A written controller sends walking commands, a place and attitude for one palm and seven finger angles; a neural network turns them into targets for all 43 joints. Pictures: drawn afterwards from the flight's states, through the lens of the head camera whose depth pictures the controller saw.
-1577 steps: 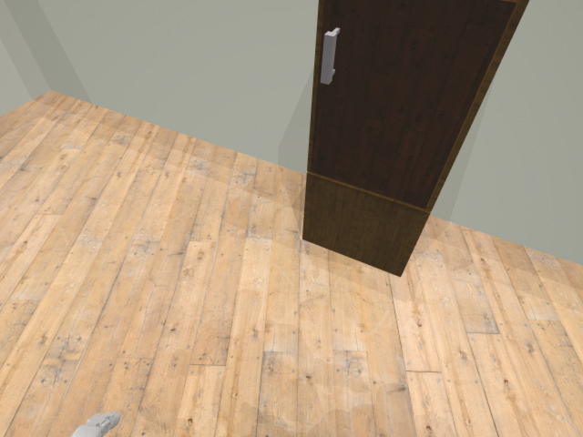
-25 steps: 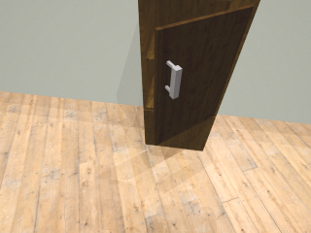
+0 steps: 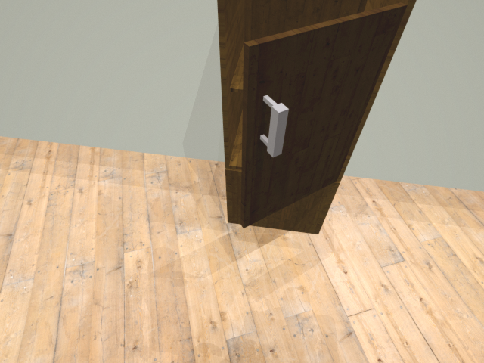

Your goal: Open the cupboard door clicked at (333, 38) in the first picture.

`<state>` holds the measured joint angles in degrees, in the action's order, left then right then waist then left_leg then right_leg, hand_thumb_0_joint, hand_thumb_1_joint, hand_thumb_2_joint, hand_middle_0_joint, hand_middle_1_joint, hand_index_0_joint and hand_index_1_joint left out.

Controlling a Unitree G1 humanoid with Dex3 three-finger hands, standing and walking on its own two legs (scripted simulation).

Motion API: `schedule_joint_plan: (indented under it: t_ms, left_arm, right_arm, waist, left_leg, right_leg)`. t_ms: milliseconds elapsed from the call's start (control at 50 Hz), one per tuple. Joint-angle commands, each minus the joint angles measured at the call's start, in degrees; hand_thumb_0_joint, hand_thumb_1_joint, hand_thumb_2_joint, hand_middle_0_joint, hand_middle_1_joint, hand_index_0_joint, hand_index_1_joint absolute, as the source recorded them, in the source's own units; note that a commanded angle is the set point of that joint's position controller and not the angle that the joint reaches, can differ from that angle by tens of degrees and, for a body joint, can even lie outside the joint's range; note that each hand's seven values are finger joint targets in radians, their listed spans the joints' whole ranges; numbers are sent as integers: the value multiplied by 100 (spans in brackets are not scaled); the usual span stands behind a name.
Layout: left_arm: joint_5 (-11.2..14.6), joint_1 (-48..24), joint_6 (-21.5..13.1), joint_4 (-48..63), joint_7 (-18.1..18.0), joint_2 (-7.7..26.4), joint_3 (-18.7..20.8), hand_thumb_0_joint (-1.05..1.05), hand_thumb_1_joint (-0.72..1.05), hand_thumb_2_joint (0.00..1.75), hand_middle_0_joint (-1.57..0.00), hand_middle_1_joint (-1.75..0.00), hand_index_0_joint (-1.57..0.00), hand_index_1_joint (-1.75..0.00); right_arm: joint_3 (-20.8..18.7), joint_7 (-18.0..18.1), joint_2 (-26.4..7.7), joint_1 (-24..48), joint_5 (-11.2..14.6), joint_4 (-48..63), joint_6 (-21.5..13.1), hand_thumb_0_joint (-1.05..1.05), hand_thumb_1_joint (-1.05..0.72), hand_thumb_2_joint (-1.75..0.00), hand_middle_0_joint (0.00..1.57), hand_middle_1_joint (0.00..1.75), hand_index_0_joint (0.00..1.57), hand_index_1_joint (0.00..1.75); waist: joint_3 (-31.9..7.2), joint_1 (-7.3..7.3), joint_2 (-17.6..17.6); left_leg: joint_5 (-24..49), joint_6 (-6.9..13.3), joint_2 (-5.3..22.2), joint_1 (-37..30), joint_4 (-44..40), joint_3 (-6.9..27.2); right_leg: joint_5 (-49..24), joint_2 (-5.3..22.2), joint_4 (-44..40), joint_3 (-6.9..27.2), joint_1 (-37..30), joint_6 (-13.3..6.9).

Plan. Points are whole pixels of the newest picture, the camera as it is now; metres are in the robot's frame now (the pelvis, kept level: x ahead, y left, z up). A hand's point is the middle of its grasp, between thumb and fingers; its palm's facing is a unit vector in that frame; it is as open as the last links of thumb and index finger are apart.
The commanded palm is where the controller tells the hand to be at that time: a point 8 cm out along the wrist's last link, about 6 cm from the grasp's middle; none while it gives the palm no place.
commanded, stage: look to check the result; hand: left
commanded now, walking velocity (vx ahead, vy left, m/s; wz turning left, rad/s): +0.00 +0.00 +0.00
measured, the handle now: (271, 126) +0.56 -0.03 +0.08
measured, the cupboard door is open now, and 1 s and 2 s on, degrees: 39 39 39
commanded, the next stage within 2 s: walk to a spot facing it in 0.18 s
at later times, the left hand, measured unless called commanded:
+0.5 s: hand out of the picture +0.00 +0.17 -0.18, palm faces +0.01 -0.98 -0.18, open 7.4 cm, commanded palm none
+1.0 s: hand out of the picture +0.10 +0.10 -0.17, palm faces -0.26 -0.93 -0.26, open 7.4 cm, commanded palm none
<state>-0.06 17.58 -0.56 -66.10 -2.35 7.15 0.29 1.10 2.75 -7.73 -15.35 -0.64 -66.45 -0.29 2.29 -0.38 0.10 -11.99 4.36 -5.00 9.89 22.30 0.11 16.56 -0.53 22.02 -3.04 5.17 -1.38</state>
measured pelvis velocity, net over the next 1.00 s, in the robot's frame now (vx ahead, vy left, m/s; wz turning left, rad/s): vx -0.02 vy -0.07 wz -0.33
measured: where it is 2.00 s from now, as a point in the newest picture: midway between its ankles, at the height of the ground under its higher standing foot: outside the picture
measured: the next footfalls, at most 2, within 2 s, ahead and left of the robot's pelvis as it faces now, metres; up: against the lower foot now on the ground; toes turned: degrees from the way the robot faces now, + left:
right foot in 0.84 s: +0.00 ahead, -0.18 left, +0.00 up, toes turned -16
left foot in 1.30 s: +0.08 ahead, +0.05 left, +0.00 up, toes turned -29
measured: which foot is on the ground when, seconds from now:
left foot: down 0.00-0.84, up 0.86-1.00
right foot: down 0.00-0.52, up 0.54-0.82, down 0.84-1.00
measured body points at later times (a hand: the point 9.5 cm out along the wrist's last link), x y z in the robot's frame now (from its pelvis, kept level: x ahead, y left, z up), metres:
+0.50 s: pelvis +0.01 +0.00 +0.00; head +0.04 +0.01 +0.44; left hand +0.01 +0.23 -0.17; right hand +0.01 -0.22 -0.16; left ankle +0.00 +0.07 -0.74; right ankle -0.05 -0.10 -0.74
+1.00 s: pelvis -0.02 -0.07 -0.01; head +0.04 -0.10 +0.44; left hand +0.11 +0.15 -0.15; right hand -0.02 -0.35 -0.16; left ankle -0.01 +0.07 -0.67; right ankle -0.04 -0.17 -0.74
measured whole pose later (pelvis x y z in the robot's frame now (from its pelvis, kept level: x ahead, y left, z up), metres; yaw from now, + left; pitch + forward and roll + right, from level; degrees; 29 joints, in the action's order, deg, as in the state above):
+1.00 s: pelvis -0.02 -0.07 -0.01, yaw -19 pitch +0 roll +2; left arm -1.3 10.5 1.5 -54.8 -0.6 11.3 4.2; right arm -4.2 1.6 -13.6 -6.2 -0.6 -54.9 3.4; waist 7.7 0.8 -0.1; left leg -26.3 -2.8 2.5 26.5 63.1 -2.5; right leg 15.5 -1.2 31.4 2.3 16.2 -2.1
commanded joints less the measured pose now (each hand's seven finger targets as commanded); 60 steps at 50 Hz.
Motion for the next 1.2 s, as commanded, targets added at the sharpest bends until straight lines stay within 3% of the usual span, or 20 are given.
schedule_joint_plan:
  t_ms: [0, 280, 380, 460, 480, 520, 540, 580, 640, 720, 780, 800, 820, 840, 860, 880, 900, 980, 1140, 1180]
  left_arm:
    - [-18, 462, -46, 83, -32, 542, 86, 0, 90, 90, -20, -30, -20, -30]
    - [-20, 339, -34, 108, -22, 644, 104, 0, 90, 90, -20, -30, -20, -30]
    - [-41, 231, 98, 249, 0, 708, 244, 0, 90, 90, -20, -30, -20, -30]
    - [-73, 124, 194, 501, 53, 761, 359, 0, 90, 90, -20, -30, -20, -30]
    - [-81, 79, 217, 586, 72, 763, 386, 0, 90, 90, -20, -30, -20, -30]
    - [-100, -122, 288, 775, 114, 734, 426, 0, 90, 90, -20, -30, -20, -30]
    - [-105, -234, 301, 858, 131, 729, 453, 0, 90, 90, -20, -30, -20, -30]
    - [-117, -411, 318, 997, 174, 726, 502, 0, 90, 90, -20, -30, -20, -30]
    - [-104, -465, 339, 1081, 253, 624, 504, 0, 90, 90, -20, -30, -20, -30]
    - [-108, -451, 341, 1169, 305, 646, 500, 0, 90, 90, -20, -30, -20, -30]
    - [-126, -39, 276, 1114, 309, 836, 555, 0, 90, 90, -20, -30, -20, -30]
    - [-163, 92, 220, 1097, 278, 1146, 602, 0, 90, 90, -20, -30, -20, -30]
    - [-218, 151, 157, 1116, 199, 1839, 726, 0, 90, 90, -20, -30, -20, -30]
    - [-128, 413, 155, 1134, 155, 2030, 764, 0, 90, 90, -20, -30, -20, -30]
    - [-136, 236, 176, 1175, 125, 1972, 741, 0, 90, 90, -20, -30, -20, -30]
    - [-162, -87, 176, 1236, 91, 1724, 726, 0, 90, 90, -20, -30, -20, -30]
    - [-155, -317, 179, 1320, 81, 1650, 694, 0, 90, 90, -20, -30, -20, -30]
    - [-143, -324, 116, 1436, 86, 1593, 656, 0, 90, 90, -20, -30, -20, -30]
    - [-197, -209, 154, 1493, 109, 1640, 719, 0, 90, 90, -20, -30, -20, -30]
    - [-177, -391, 178, 1564, 122, 1678, 729, 0, 90, 90, -20, -30, -20, -30]
  right_arm:
    - [-71, 18, -558, -417, -21, 112, -73, 0, -90, -90, 20, 30, 20, 30]
    - [-71, 24, -648, -312, -19, 124, -92, 0, -90, -90, 20, 30, 20, 30]
    - [-187, 100, -728, -338, -24, 188, 17, 0, -90, -90, 20, 30, 20, 30]
    - [-344, 141, -964, -299, -33, 425, 76, 0, -90, -90, 20, 30, 20, 30]
    - [-378, 151, -1029, -321, -42, 475, 81, 0, -90, -90, 20, 30, 20, 30]
    - [-444, 164, -1145, -415, -74, 554, 72, 0, -90, -90, 20, 30, 20, 30]
    - [-452, 170, -1161, -466, -81, 599, 55, 0, -90, -90, 20, 30, 20, 30]
    - [-478, 166, -1216, -299, -107, 750, 32, 0, -90, -90, 20, 30, 20, 30]
    - [-508, 128, -1269, 35, -127, 929, 14, 0, -90, -90, 20, 30, 20, 30]
    - [-564, 52, -1394, 233, -142, 1049, 61, 0, -90, -90, 20, 30, 20, 30]
    - [-624, -4, -1457, 366, -90, 1177, 101, 0, -90, -90, 20, 30, 20, 30]
    - [-627, -34, -1304, 404, -41, 1248, 116, 0, -90, -90, 20, 30, 20, 30]
    - [-569, -89, -890, 493, -3, 1475, 129, 0, -90, -90, 20, 30, 20, 30]
    - [-561, -96, -1023, 821, -34, 1660, 184, 0, -90, -90, 20, 30, 20, 30]
    - [-576, -112, -930, 855, -18, 1676, 209, 0, -90, -90, 20, 30, 20, 30]
    - [-587, -103, -946, 997, -19, 1640, 215, 0, -90, -90, 20, 30, 20, 30]
    - [-591, -111, -964, 996, -9, 1647, 217, 0, -90, -90, 20, 30, 20, 30]
    - [-573, -136, -877, 901, 2, 1671, 241, 0, -90, -90, 20, 30, 20, 30]
    - [-552, -64, -895, 1191, 63, 1980, 151, 0, -90, -90, 20, 30, 20, 30]
    - [-530, -43, -898, 915, 92, 1930, 111, 0, -90, -90, 20, 30, 20, 30]
  waist:
    - [141, 14, -90]
    - [185, 29, -42]
    - [147, -15, 16]
    - [31, -34, 209]
    - [-14, -37, 366]
    - [50, -95, 716]
    - [-37, -114, 638]
    - [-57, -62, 408]
    - [-124, 74, 154]
    - [-6, 100, 605]
    - [-170, 303, 409]
    - [-162, 383, -302]
    - [-151, 412, -2032]
    - [-209, 698, -1780]
    - [-23, 523, -1195]
    - [19, 410, -1271]
    - [42, 301, -969]
    - [-414, 204, -461]
    - [-493, 296, -867]
    - [-608, 145, -941]
  left_leg:
    - [1535, -98, 930, -155, -293, 834]
    - [1653, -108, 932, -189, -362, 891]
    - [1672, -89, 1142, -329, -24, 684]
    - [1629, 102, 1549, -464, 13, 878]
    - [1631, 218, 1750, -522, -73, 1054]
    - [1659, 640, 2350, -597, -447, 1486]
    - [1709, 847, 2551, -629, -511, 1639]
    - [1902, 925, 2676, -501, -518, 1458]
    - [1815, 743, 2541, -245, -452, 883]
    - [1560, 465, 2362, 27, -226, 197]
    - [1009, 17, 2076, 452, 632, -317]
    - [297, -322, 1673, 851, 1450, -670]
    - [-1881, -708, 825, 2056, 2724, -1163]
    - [-2515, -697, 763, 2112, 3834, -537]
    - [-2242, -659, 873, 2308, 4277, -127]
    - [-1927, -668, 924, 2468, 4408, -20]
    - [-1619, -710, 949, 2499, 4476, 55]
    - [-1169, -818, 816, 2092, 4112, 32]
    - [-1505, -774, 616, 1686, 2719, 135]
    - [-1338, -722, 537, 1246, 1983, 118]
  right_leg:
    - [-1107, 677, -328, 617, 225, -120]
    - [-1081, 692, -345, 574, 129, -116]
    - [-1313, 629, 0, 735, 487, -138]
    - [-1012, 420, 609, 731, 970, -97]
    - [-655, 300, 906, 697, 1159, -57]
    - [957, 114, 2139, 559, 1774, 29]
    - [1410, 150, 2747, 605, 1952, 50]
    - [1522, 243, 3368, 693, 2163, 112]
    - [1207, 344, 3217, 539, 1908, 187]
    - [918, 252, 2282, 114, 1430, 214]
    - [-268, 156, 893, -59, 483, 154]
    - [-1124, 565, 166, 633, 111, -30]
    - [-2259, 1977, -378, 2763, -265, -662]
    - [-2824, 2420, -448, 3168, 26, -1196]
    - [-2101, 2211, -388, 2851, 161, -1333]
    - [-2034, 1801, -326, 2825, 222, -1220]
    - [-2115, 1642, -221, 2587, 198, -1133]
    - [-2483, 1312, -70, 2207, 87, -937]
    - [-2969, 1246, 113, 2836, 87, -1073]
    - [-3121, 1129, 268, 2833, 242, -963]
